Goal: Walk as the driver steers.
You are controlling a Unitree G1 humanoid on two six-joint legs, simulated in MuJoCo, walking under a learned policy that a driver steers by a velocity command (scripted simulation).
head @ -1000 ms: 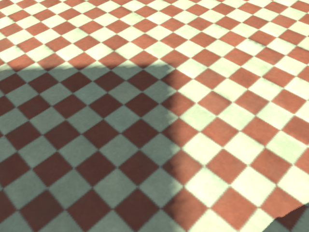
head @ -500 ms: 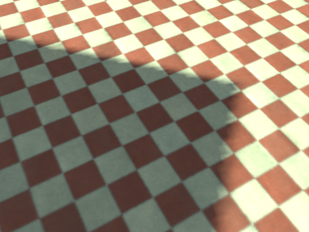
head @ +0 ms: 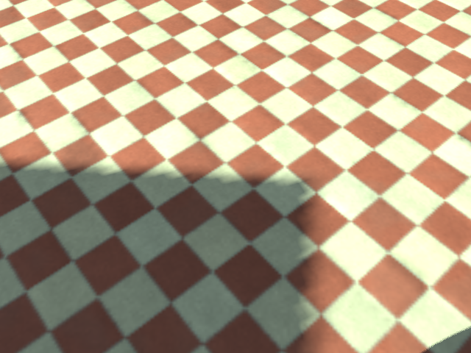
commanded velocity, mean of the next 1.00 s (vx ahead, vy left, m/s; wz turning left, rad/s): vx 0.50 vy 0.00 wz -0.34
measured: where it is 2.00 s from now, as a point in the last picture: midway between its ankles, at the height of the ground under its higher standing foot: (292, 195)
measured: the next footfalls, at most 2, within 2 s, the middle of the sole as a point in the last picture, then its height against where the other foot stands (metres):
left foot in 0.30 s outside the picture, level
right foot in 0.80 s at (326, 327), level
